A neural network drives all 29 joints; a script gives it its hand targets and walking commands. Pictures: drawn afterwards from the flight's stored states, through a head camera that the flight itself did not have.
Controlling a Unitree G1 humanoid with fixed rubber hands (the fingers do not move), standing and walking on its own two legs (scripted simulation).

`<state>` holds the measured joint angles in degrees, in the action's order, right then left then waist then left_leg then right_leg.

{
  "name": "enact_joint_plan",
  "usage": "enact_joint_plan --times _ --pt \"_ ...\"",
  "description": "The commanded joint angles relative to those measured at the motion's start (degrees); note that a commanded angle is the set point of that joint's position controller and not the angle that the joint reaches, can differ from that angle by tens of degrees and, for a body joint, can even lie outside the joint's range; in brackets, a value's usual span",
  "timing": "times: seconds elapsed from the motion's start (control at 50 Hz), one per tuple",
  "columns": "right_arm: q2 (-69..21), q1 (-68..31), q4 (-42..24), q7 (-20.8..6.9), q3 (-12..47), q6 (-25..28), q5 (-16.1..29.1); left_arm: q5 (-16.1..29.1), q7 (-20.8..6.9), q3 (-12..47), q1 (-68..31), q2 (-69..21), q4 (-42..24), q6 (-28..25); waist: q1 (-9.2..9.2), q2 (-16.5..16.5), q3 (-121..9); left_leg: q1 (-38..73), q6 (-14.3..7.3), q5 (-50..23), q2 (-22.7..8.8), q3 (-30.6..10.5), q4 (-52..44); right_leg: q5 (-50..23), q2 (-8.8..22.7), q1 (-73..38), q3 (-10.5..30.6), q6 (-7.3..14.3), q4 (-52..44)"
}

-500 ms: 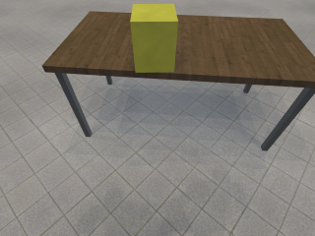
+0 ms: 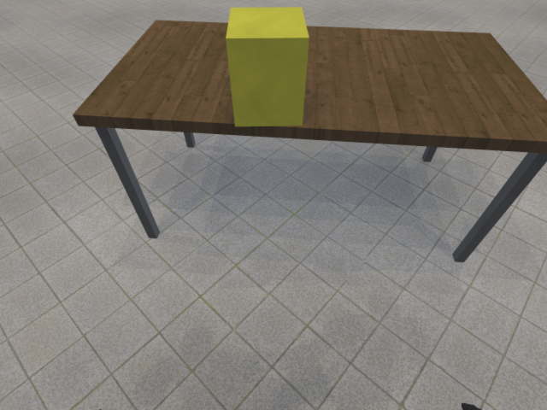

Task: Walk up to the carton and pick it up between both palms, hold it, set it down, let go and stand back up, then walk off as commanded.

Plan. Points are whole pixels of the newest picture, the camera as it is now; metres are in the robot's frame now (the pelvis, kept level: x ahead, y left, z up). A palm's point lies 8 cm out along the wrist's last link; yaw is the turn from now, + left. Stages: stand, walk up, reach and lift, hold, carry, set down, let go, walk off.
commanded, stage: stand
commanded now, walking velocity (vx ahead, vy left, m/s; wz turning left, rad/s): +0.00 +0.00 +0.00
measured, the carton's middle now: (267, 68) +0.98 +0.02 +0.02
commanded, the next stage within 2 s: none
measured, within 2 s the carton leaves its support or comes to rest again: neither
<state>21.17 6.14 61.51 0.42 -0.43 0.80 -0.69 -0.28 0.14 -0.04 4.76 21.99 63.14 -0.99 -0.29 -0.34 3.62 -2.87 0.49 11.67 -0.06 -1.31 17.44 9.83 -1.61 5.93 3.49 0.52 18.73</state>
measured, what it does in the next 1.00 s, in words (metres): stands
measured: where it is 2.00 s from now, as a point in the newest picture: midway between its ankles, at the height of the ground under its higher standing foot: outside the picture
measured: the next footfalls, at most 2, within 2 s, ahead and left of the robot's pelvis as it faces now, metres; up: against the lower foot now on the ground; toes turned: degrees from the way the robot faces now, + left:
none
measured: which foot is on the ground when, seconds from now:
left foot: down 0.00-1.00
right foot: down 0.00-1.00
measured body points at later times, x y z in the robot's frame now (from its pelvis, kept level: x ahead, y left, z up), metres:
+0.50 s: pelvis +0.00 +0.00 +0.00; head +0.01 +0.00 +0.45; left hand +0.10 +0.31 -0.12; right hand +0.09 -0.31 -0.12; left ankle -0.02 +0.13 -0.75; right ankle +0.01 -0.11 -0.75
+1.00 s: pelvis +0.00 +0.00 +0.00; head +0.01 +0.00 +0.45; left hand +0.10 +0.31 -0.12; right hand +0.09 -0.31 -0.12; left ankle -0.02 +0.13 -0.75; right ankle +0.01 -0.12 -0.75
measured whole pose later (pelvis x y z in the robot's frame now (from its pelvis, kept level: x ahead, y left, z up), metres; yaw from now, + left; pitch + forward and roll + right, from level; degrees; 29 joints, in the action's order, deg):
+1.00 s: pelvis +0.00 +0.00 +0.00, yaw +0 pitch -3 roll +0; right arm 21.1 6.4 61.4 0.3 -0.3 0.9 -0.7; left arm -0.3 0.1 -0.3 4.7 22.0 62.6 -1.1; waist 0.0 -0.4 3.7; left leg -2.7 0.7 11.7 -0.3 -1.2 17.5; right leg 9.9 -1.6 5.9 3.6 0.5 19.0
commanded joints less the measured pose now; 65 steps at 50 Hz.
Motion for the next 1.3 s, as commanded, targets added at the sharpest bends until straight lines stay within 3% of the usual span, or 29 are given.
enact_joint_plan --times 0.0,0.08,0.12,0.18,0.2,0.22,0.24,0.26,0.3,0.32,0.36,0.44,0.46,0.6,0.68,0.72,0.74,0.8,0.86,0.88,0.96,0.98,1.04,1.08,1.1,1.18,1.22,1.24,1.28 --pt "11.33 -0.84 -2.82 0.25 -2.02 0.63 0.33 0.05 0.38 -1.68 -2.84 10.28 -2.87 -0.62 0.27 1.85 -3.48 -0.79 -1.87 -7.44 -6.68 -4.81 -2.99 -10.47 7.9 0.14 5.73 1.65 -2.41" --pt "11.75 -0.79 -2.49 0.18 -2.03 0.76 0.16 0.18 0.51 -1.91 -1.56 11.01 -2.59 -0.86 0.05 1.3 -4.55 -0.82 -2.49 -8.0 -6.71 -5.22 -3.19 -12.12 7.94 -1.12 6.03 1.68 -1.59" --pt "11.35 -0.22 -2.19 0.21 -2.0 0.73 0.13 -0.2 0.53 -2.12 -2.98 11.4 -2.7 -0.6 0.95 -0.82 -2.89 -0.93 -2.38 -7.88 -7.06 -5.3 -2.72 -12.28 7.94 0.01 5.37 1.97 -2.2" --pt "11.7 -1.96 -3.09 0.06 -2.07 0.38 -0.07 0.63 0.5 -1.65 -1.51 9.88 -3.11 -0.73 -0.55 2.04 -5.06 -0.67 -2.09 -9.52 -6.78 -4.79 -2.78 -11.42 7.73 -1.36 5.0 1.76 -1.12" --pt "10.83 -1.95 -2.85 0.1 -1.69 0.56 0.05 0.24 0.65 -2.26 -1.26 11.42 -2.41 -0.65 0.09 0.0 -4.39 -1.24 -2.18 -7.29 -6.84 -5.27 -2.89 -11.58 7.99 -1.41 5.77 1.81 -2.23" --pt "11.04 -1.39 -2.78 0.16 -1.76 0.61 0.06 0.24 0.52 -2.26 -1.6 11.67 -2.94 -0.63 -0.48 -0.68 -4.68 -2.6 -1.82 -7.51 -6.73 -4.9 -3.28 -11.48 7.96 -2.36 5.58 1.73 -1.91" --pt "10.68 -0.99 -2.14 0.24 -1.64 0.44 0.01 -0.27 0.59 -2.41 -2.04 11.23 -2.91 -0.48 -0.42 1.31 -4.15 -1.21 -1.7 -7.77 -6.3 -4.09 -3.03 -11.68 8.21 -1.37 6.09 1.68 -1.53" --pt "11.4 -0.88 -2.54 0.38 -1.79 0.74 -0.07 0.18 0.31 -2.17 -1.15 10.67 -3.44 -0.57 -0.71 -0.21 -4.49 -1.81 -2.2 -7.63 -6.88 -4.83 -2.86 -11.93 8.03 -2.41 5.78 1.85 -1.74" --pt "11.65 -1.67 -2.96 0.19 -1.74 0.87 -0.02 0.11 0.66 -2.15 -1.03 10.3 -2.9 -0.54 -0.29 1.6 -5.66 -0.35 -2.03 -8.56 -6.68 -4.38 -2.88 -12.86 7.99 -2.11 5.52 1.84 -1.45" --pt "11.01 -1.73 -2.9 0.13 -1.68 0.94 0.1 -0.03 0.71 -2.09 -2.1 10.89 -2.93 -0.72 0.21 -0.11 -5.42 0.8 -1.98 -9.91 -6.92 -4.45 -2.64 -13.71 8.03 -0.85 5.42 1.93 -1.6" --pt "10.69 -0.98 -2.68 0.31 -1.66 0.79 -0.22 0.39 0.47 -2.05 -1.33 10.59 -3.02 -0.77 -0.06 0.91 -4.62 -0.82 -2.14 -11.11 -6.95 -4.25 -2.43 -13.68 8.14 -1.86 5.37 1.72 -1.81" --pt "11.28 -1.0 -2.3 0.29 -1.86 0.68 -0.14 0.16 0.31 -2.02 -1.53 11.02 -3.12 -0.59 -0.23 -1.22 -2.39 -2.46 -2.56 -6.37 -7.17 -5.13 -3.5 -10.4 7.72 -0.56 5.47 1.78 -1.9" --pt "11.64 -0.07 -2.57 0.11 -1.98 0.71 0.03 0.09 0.39 -2.24 -0.19 11.81 -2.52 -0.48 -0.01 1.24 -2.7 -1.44 -2.33 -6.35 -6.86 -4.58 -2.94 -10.31 7.82 -0.27 5.7 2.04 -2.29" --pt "10.69 -0.74 -2.42 0.22 -1.55 0.61 0.32 0.14 0.44 -2.25 -2.16 11.01 -3.32 -0.7 0.39 -0.66 -4.52 0.28 -1.97 -8.72 -6.83 -4.55 -2.82 -13.2 7.68 -1.25 5.46 1.82 -1.46" --pt "11.7 -0.04 -2.33 0.25 -1.98 0.66 0.16 -0.17 0.82 -2.41 -2.2 11.69 -3.09 -0.71 1.08 1.35 -4.05 -0.33 -2.01 -8.46 -6.64 -4.32 -2.72 -12.81 7.86 -0.94 5.72 1.85 -1.68" --pt "11.58 -0.57 -2.38 0.56 -1.85 0.53 -0.17 0.33 0.51 -2.08 -0.89 10.64 -3.22 -0.69 -0.22 0.99 -3.38 -1.1 -2.32 -9.23 -7.23 -4.71 -2.86 -12.51 8.17 -0.95 5.61 1.79 -2.01" --pt "11.47 -0.08 -2.52 0.28 -1.86 0.46 0.0 -0.05 0.59 -2.23 -1.44 11.69 -3.12 -0.83 0.72 2.53 -3.73 -0.12 -1.79 -8.46 -6.75 -3.92 -2.52 -13.49 7.99 -0.75 6.03 1.91 -1.9" --pt "11.41 -0.68 -2.4 0.04 -1.75 0.42 0.28 0.13 0.56 -2.02 -1.52 11.07 -2.83 -0.81 -0.26 -0.78 -4.0 -0.66 -2.21 -8.88 -6.87 -4.92 -3.2 -12.46 7.68 -1.26 5.26 1.71 -1.65" --pt "11.11 -1.91 -2.86 0.27 -1.9 0.67 0.14 -0.05 0.48 -2.37 -3.17 11.66 -3.72 -0.64 0.08 -0.75 -3.39 -1.62 -1.79 -8.57 -6.7 -4.4 -3.43 -13.01 7.51 -1.87 4.89 1.58 -1.91" --pt "12.11 -0.34 -2.58 0.12 -2.13 0.65 0.19 0.37 0.42 -2.47 -0.36 11.04 -2.99 -0.54 -0.2 2.29 -3.85 -1.61 -2.05 -8.0 -6.68 -4.53 -3.53 -11.66 7.97 -2.21 5.7 1.68 -1.92" --pt "12.69 -1.27 -2.58 0.29 -2.23 0.76 -0.3 -0.04 0.19 -2.03 -1.71 10.6 -2.77 -0.56 -0.11 -0.2 -3.33 -2.05 -2.43 -5.49 -6.97 -4.46 -3.46 -10.37 7.99 -1.34 5.24 1.44 -2.9" --pt "10.96 -0.2 -2.56 0.15 -1.88 0.67 -0.01 -0.16 0.36 -2.19 -1.81 11.18 -2.81 -0.71 0.68 -0.11 -2.14 -2.46 -2.31 -5.3 -6.55 -4.67 -3.88 -9.22 7.79 -0.6 5.51 1.63 -2.12" --pt "11.18 -0.13 -2.3 0.17 -1.82 0.44 -0.08 0.11 0.36 -2.09 -2.49 10.98 -3.19 -0.52 0.16 0.02 -2.58 -0.68 -1.99 -5.65 -6.75 -4.95 -3.1 -7.19 7.48 1.27 5.38 1.36 -3.06" --pt "12.16 -0.89 -2.63 0.32 -2.34 0.48 -0.18 0.11 0.5 -1.98 -2.36 10.57 -3.3 -0.53 0.4 1.04 -3.77 -0.37 -1.75 -6.84 -6.78 -3.96 -2.42 -10.05 7.64 0.51 5.27 1.53 -2.51" --pt "12.85 -0.73 -2.48 0.32 -2.46 0.51 0.06 0.23 0.5 -2.14 -1.47 10.79 -2.99 -0.56 0.6 -1.21 -3.36 -0.92 -2.22 -6.99 -6.9 -4.99 -3.16 -10.12 7.26 0.09 5.11 1.5 -2.17" --pt "11.0 -1.25 -2.94 -0.01 -1.66 0.49 -0.24 0.23 0.61 -1.86 -1.58 10.43 -3.04 -0.67 0.07 1.22 -4.18 -2.21 -2.37 -6.83 -6.96 -4.65 -2.97 -10.95 8.02 -1.15 5.48 1.64 -1.69" --pt "11.21 -0.26 -1.9 0.23 -1.77 0.64 -0.2 0.17 0.49 -2.32 -2.12 11.71 -2.83 -0.59 0.29 -1.15 -3.28 -1.6 -2.13 -5.91 -6.73 -4.99 -3.32 -9.21 7.9 -0.05 5.46 1.59 -2.28" --pt "11.78 -1.37 -2.31 0.06 -2.14 0.64 -0.02 0.14 0.6 -2.19 -2.29 11.82 -2.92 -0.58 0.25 1.18 -3.52 -0.96 -2.06 -6.86 -6.89 -4.76 -3.09 -9.96 7.97 -0.11 5.98 1.65 -2.23" --pt "12.2 -1.61 -3.01 0.3 -2.01 0.62 -0.18 0.06 0.55 -2.14 -1.57 11.36 -2.84 -0.37 0.16 0.86 -4.64 -0.78 -1.98 -7.39 -6.51 -4.37 -2.92 -11.05 7.95 -0.99 5.84 1.81 -2.38"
